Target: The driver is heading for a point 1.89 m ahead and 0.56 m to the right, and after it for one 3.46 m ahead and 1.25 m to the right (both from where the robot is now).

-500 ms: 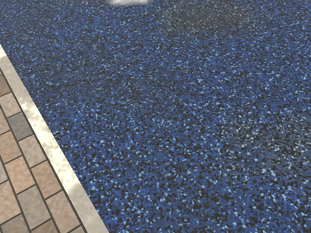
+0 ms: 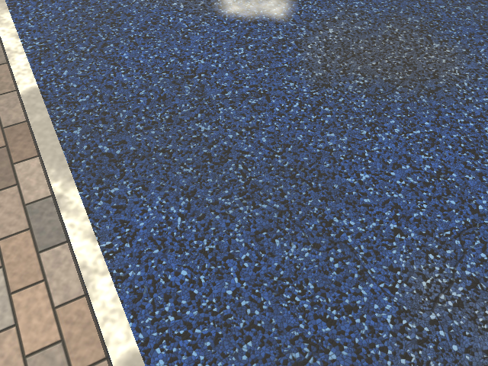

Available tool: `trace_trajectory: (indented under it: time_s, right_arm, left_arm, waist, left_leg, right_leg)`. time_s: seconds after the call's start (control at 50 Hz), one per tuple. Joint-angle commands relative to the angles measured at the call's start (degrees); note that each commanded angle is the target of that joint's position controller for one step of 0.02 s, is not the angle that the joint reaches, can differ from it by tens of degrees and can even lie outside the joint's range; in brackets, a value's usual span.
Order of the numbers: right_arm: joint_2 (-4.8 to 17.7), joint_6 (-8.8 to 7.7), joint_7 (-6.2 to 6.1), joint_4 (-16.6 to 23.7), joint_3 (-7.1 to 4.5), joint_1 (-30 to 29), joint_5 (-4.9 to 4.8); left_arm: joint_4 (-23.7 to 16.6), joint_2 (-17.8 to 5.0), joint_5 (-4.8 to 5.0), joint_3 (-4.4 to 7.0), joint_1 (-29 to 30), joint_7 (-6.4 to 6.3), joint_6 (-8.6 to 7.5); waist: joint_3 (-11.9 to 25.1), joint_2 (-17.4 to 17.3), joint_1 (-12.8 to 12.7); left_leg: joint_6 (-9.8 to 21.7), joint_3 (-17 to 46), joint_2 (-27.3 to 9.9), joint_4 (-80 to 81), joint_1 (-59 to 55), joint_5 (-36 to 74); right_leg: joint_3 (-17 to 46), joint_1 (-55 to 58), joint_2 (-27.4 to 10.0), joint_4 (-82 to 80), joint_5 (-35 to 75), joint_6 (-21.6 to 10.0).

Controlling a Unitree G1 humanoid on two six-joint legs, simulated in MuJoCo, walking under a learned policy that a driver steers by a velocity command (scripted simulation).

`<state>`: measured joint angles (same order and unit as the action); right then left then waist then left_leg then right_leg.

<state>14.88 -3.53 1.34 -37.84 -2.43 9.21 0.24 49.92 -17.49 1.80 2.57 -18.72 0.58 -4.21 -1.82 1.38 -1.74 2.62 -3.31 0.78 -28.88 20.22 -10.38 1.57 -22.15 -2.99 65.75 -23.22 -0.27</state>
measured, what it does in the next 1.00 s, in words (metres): walks ahead, turning right: right foot, then left foot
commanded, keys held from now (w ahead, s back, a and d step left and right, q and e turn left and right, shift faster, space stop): e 0.80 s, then no key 0.20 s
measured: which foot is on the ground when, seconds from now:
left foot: down 0.00-0.34, up 0.36-0.74, down 0.76-1.00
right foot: up 0.00-0.32, down 0.34-0.78, up 0.80-1.00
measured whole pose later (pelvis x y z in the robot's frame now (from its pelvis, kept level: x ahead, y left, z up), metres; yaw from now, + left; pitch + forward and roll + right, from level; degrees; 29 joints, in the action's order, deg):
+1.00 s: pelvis +0.21 +0.01 +0.01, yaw -31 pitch +1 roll -1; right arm 14.4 0.2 -1.8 -42.6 -3.2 11.2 0.6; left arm 37.9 -19.1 0.6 5.7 -10.9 -1.7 3.5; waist -1.8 2.1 1.4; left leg 0.5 0.1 -1.6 -26.3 14.4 -13.0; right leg 6.9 -27.5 3.8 58.1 -23.5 4.9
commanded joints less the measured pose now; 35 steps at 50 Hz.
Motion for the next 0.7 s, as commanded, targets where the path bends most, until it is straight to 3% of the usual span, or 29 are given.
trace_trajectory:
  time_s: [0.02, 0.08, 0.12, 0.16, 0.26, 0.3, 0.32, 0.34, 0.36, 0.38, 0.4, 0.42, 0.44, 0.46, 0.48, 0.52, 0.6, 0.7]
  right_arm:
    - [5.3, -1.64, 0.00, 0.9, -1.93, 2.4, 0.76]
    - [6.7, -2.57, -0.65, -0.7, -2.56, 0.1, 1.11]
    - [7.5, -2.09, -1.66, -1.3, -2.81, -0.7, 0.99]
    - [8.4, -1.38, -2.53, -2.1, -3.04, 0.3, 0.76]
    - [10.5, 0.84, -3.49, -4.0, -3.99, 1.2, -0.98]
    - [11.0, 1.85, -3.94, -4.0, -4.34, 0.1, -1.84]
    - [10.4, 2.30, -4.15, -3.9, -4.23, -0.1, -2.05]
    - [9.5, 2.28, -4.09, -4.1, -3.90, 3.2, -1.08]
    - [4.9, 1.97, -3.51, -2.3, -2.32, 6.7, 2.23]
    - [5.7, 1.60, -2.60, -2.1, -1.76, 7.7, 1.31]
    - [8.8, 1.70, -2.14, -2.0, -2.49, 3.8, -0.65]
    - [8.5, 2.03, -2.40, -1.4, -2.48, 0.9, -0.89]
    - [8.3, 2.55, -3.08, -1.8, -2.62, -0.5, -0.15]
    - [8.8, 3.17, -3.59, -1.5, -2.90, -0.9, 0.25]
    - [8.4, 3.62, -3.59, -1.5, -2.86, -0.5, 0.17]
    - [6.7, 3.76, -3.67, -2.0, -2.48, 0.5, 0.02]
    - [6.0, 3.78, -3.55, -2.3, -2.17, -0.6, -0.03]
    - [6.7, 2.82, -2.62, -1.8, -2.62, -1.3, -0.46]
  left_arm:
    - [-3.6, -5.0, -0.40, 1.68, -0.3, -0.63, 0.49]
    - [-4.1, -2.5, -0.88, 1.49, -0.2, -1.20, 2.24]
    - [-5.5, -1.6, -1.40, 1.17, 2.6, -0.70, 2.27]
    - [-7.2, -0.9, -1.52, 0.84, 6.8, 0.32, 2.08]
    - [-11.1, -3.4, -1.72, 2.00, 10.5, 2.39, 2.73]
    - [-11.6, -4.6, -1.88, 2.83, 8.2, 2.80, 2.89]
    - [-10.7, -5.8, -1.90, 3.69, 4.1, 2.63, 2.67]
    - [-10.3, -10.3, -2.07, 5.29, 0.0, 1.61, 2.47]
    - [-11.4, -15.9, -2.32, 6.27, -0.5, 0.22, 2.77]
    - [-13.2, -14.5, -3.01, 5.41, -0.4, 0.41, 2.57]
    - [-14.5, -11.6, -2.47, 4.87, 2.6, 0.74, 2.50]
    - [-14.8, -9.4, -1.47, 4.33, 5.6, 0.49, 2.56]
    - [-15.0, -7.7, -0.77, 3.83, 7.7, 0.08, 2.99]
    - [-15.3, -7.1, -0.82, 3.57, 9.5, -0.45, 3.49]
    - [-15.8, -7.3, -1.51, 3.63, 10.3, -0.77, 3.99]
    - [-16.4, -8.2, -2.15, 4.12, 10.4, -1.39, 4.49]
    - [-17.1, -9.6, -1.62, 4.86, 10.5, -2.48, 5.28]
    - [-17.7, -9.1, -1.53, 4.86, 10.6, -2.33, 6.38]
  waist:
    - [3.4, -7.4, 1.0]
    - [2.2, -6.4, -1.0]
    - [2.1, -6.4, -0.6]
    - [2.5, -6.1, 1.4]
    - [3.1, -5.9, 2.1]
    - [3.8, -5.8, 0.5]
    - [5.7, -4.2, -1.5]
    - [9.0, 2.4, -2.5]
    - [12.9, 16.6, 0.9]
    - [24.0, 13.7, -0.1]
    - [21.6, 6.3, -1.7]
    - [16.3, 2.8, -0.7]
    - [12.3, -0.4, 0.2]
    - [10.2, 0.8, 1.5]
    - [9.3, 2.8, 2.5]
    - [9.5, 4.6, 2.7]
    - [10.5, 5.3, 1.8]
    - [8.5, 7.9, 0.8]
  left_leg:
    - [9.9, 12.9, -15.5, 15.8, -12.1, 21.8]
    - [9.9, 4.5, -15.2, 16.9, -8.0, 35.6]
    - [8.8, -0.7, -13.4, 16.9, -7.8, 35.1]
    - [8.0, -3.5, -12.8, 16.5, -9.1, 33.9]
    - [6.7, -3.6, -16.6, 10.5, -16.8, 31.9]
    - [5.2, -4.0, -16.4, 3.3, -17.4, 35.3]
    - [3.4, -5.6, -14.0, -4.5, -16.3, 36.0]
    - [-0.6, -7.2, -9.1, -16.7, -11.4, 27.2]
    - [-5.7, -7.3, -0.4, -36.7, 7.5, -18.7]
    - [-6.5, 5.7, 4.4, -48.9, 14.6, -31.6]
    - [-5.5, 9.7, 1.4, -50.4, 17.1, -27.4]
    - [-4.9, 9.4, -0.4, -47.5, 18.7, -22.7]
    - [-5.1, 9.2, -2.0, -43.0, 18.2, -19.5]
    - [-5.1, 9.2, -2.7, -38.6, 15.2, -17.3]
    - [-5.3, 8.4, -1.9, -35.2, 11.9, -15.7]
    - [-6.1, 7.6, -0.4, -28.4, 9.0, -14.6]
    - [-7.1, 8.4, 0.5, -19.8, 5.1, -9.8]
    - [-5.8, 8.6, 1.3, -10.2, 1.8, -9.2]
  right_leg:
    - [3.4, -11.6, -4.0, 0.6, 4.4, 1.1]
    - [2.8, -10.4, -2.7, -4.8, 9.1, 3.0]
    - [1.3, -9.2, -2.5, -13.3, 16.9, 3.0]
    - [-0.5, -7.2, -1.8, -21.2, 24.0, 2.5]
    - [-1.5, -7.4, -1.0, -28.6, 19.7, -0.1]
    - [-3.7, -4.1, 1.1, -31.3, 15.6, -2.1]
    - [-5.0, 2.0, 3.4, -35.8, 18.8, -3.7]
    - [0.4, 11.7, 1.7, -39.3, 39.5, -6.4]
    - [20.1, 26.8, -12.3, -36.2, 68.8, -15.7]
    - [35.7, 33.3, -19.2, -40.3, 58.5, -25.1]
    - [31.0, 30.4, -16.5, -42.5, 49.0, -22.9]
    - [26.0, 25.3, -13.6, -43.2, 40.1, -19.4]
    - [23.2, 19.4, -11.5, -44.7, 33.5, -16.6]
    - [21.5, 13.9, -9.6, -46.1, 29.0, -15.2]
    - [20.3, 10.2, -7.7, -47.1, 26.7, -14.2]
    - [19.1, 8.2, -6.3, -47.5, 27.1, -13.9]
    - [20.5, 5.9, -5.0, -47.9, 17.4, -12.8]
    - [25.9, 5.7, -4.1, -47.6, 8.4, -11.1]
Keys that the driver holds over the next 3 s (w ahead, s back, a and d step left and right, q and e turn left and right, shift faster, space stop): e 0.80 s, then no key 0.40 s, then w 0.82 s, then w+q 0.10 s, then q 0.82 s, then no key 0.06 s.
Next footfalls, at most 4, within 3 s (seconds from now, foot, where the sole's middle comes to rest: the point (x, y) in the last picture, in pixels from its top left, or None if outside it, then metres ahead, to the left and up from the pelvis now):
0.34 right None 0.27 -0.14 -0.77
0.76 left None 0.31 0.08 -0.77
1.12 right None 0.15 -0.13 -0.77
1.50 left None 0.35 0.04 -0.77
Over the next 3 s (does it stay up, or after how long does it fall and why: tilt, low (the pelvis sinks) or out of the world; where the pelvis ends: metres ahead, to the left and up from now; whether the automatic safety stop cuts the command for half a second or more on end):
stays up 0.71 -0.32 0.00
